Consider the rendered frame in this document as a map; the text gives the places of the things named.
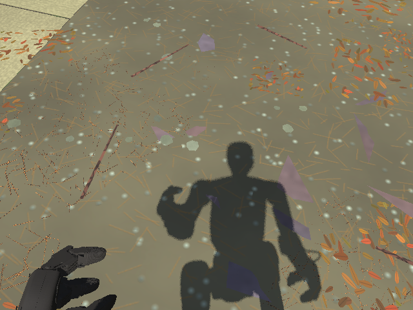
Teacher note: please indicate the robot left hand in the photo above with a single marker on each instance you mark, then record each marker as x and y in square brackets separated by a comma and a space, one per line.
[48, 289]

